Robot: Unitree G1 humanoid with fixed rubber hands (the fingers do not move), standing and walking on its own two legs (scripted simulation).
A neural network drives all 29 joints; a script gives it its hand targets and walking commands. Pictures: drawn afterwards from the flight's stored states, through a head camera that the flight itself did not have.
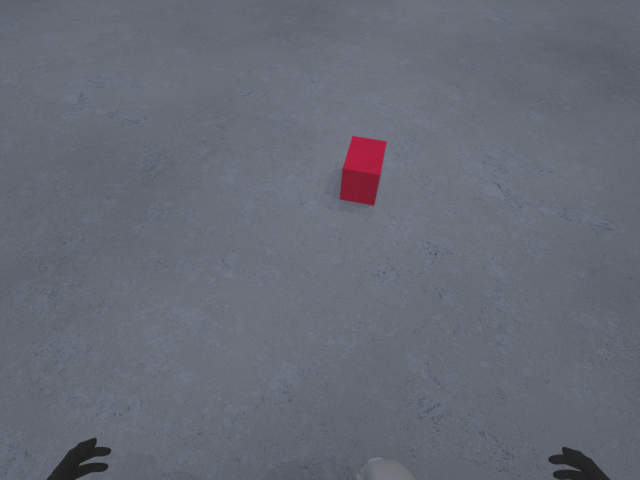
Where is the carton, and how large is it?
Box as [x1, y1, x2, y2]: [340, 136, 386, 204]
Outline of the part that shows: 353,136 343,166 340,198 373,204 386,141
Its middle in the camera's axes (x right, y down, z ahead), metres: +0.20 -0.32 +1.79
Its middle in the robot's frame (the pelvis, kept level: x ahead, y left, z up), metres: +1.48 -0.23 -0.65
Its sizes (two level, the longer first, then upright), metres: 0.252 0.160 0.177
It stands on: the floor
